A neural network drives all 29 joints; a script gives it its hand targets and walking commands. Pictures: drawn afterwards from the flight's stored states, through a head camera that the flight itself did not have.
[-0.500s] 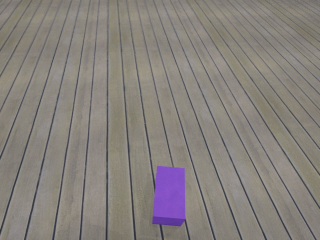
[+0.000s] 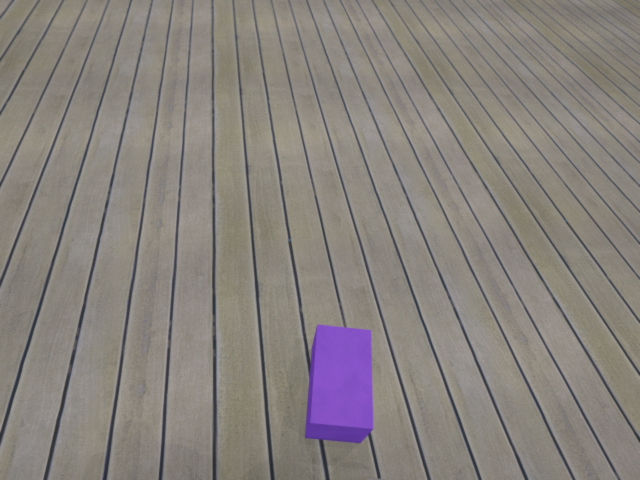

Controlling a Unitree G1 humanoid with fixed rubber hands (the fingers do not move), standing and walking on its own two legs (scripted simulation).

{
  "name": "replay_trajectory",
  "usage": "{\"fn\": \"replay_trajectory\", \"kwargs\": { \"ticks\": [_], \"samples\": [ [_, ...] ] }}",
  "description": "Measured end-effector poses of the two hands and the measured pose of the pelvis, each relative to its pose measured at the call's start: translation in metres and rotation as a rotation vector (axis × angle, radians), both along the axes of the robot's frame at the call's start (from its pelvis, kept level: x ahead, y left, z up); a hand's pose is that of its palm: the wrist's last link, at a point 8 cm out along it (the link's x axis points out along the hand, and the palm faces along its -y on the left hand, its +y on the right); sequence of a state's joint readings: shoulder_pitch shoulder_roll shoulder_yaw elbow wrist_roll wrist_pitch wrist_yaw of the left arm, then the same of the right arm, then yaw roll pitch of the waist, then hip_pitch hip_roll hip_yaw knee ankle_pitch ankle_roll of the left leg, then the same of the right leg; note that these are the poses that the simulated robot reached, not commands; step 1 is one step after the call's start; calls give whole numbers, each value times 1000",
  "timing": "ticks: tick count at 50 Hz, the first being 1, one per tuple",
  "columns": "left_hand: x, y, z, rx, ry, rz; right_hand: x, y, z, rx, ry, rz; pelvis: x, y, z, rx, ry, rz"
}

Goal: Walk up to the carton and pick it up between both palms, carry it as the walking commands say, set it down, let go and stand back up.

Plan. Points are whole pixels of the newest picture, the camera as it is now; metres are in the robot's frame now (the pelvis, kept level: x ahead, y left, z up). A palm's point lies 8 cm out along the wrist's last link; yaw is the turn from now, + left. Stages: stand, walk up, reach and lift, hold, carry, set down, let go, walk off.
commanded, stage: walk up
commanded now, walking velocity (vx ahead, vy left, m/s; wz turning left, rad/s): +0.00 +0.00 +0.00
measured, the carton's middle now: (338, 383) +0.45 -0.12 -0.68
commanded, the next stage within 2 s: stand in 0.58 s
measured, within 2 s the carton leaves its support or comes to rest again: neither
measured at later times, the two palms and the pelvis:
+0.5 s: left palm out of the picture +0.00 +0.19 -0.15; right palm out of the picture -0.01 -0.22 -0.14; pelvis +0.01 -0.01 +0.01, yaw +0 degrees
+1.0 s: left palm out of the picture +0.07 +0.24 -0.16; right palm out of the picture +0.06 -0.23 -0.16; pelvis -0.01 +0.00 -0.03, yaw +0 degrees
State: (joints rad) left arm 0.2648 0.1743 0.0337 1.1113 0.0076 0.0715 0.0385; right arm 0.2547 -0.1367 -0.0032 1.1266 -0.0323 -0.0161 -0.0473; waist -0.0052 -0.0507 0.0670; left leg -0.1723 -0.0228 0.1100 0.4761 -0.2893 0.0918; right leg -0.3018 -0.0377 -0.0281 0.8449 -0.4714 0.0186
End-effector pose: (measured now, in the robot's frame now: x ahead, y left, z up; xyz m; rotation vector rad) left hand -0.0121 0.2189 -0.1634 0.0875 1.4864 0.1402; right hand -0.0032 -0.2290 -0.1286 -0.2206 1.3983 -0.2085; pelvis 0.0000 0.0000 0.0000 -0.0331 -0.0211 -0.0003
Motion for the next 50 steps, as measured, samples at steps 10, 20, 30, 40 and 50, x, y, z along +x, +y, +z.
{"fn": "replay_trajectory", "kwargs": {
  "ticks": [10,20,30,40,50],
  "samples": [
    [34,-9,12,9,-88,-50,-40,36,-9,109,91,-96,1,-2,5,29,6,-22],
    [27,-21,20,45,-84,-53,-27,25,-20,153,68,-61,8,-11,4,24,-10,-6],
    [3,-34,15,4,-30,-15,12,-1,-12,75,-8,8,11,-13,5,21,-3,1],
    [-7,-37,10,-26,-14,-3,16,5,-10,57,-20,19,10,-8,4,22,-14,-1],
    [82,18,0,101,-127,-49,67,1,-32,52,-76,-26,-15,0,-30,25,141,-5]
  ]
}}
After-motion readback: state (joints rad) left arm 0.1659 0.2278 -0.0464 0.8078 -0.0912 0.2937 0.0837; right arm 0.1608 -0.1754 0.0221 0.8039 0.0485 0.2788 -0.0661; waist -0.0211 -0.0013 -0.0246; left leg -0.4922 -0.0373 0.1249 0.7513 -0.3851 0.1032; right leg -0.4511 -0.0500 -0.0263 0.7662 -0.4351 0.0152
